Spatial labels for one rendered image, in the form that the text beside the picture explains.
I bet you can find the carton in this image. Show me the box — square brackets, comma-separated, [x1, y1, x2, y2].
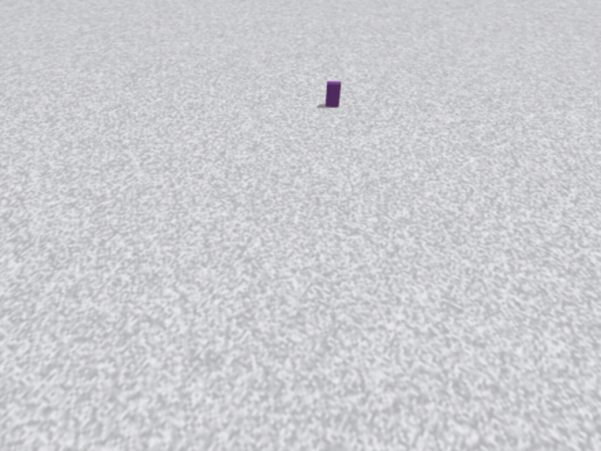
[326, 81, 341, 107]

